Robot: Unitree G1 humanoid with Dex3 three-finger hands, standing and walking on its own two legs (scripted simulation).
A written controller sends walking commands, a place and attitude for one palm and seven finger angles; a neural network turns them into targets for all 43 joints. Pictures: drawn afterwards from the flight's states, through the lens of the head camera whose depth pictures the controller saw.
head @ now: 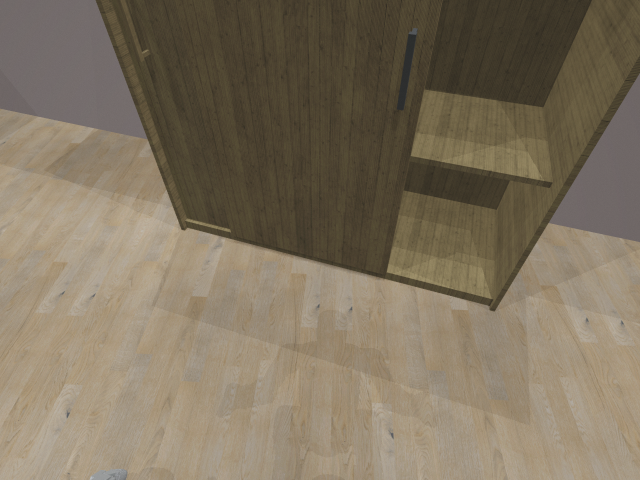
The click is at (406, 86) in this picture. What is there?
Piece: wardrobe's sliding door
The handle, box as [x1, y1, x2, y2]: [397, 28, 417, 109]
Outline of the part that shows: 417,28 413,28 412,31 410,31 408,34 397,109 403,109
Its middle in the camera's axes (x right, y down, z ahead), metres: +0.20 -0.40 +0.91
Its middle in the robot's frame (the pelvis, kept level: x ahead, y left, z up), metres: +0.97 -0.15 +0.08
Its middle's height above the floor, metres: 0.85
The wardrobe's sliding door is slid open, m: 0.40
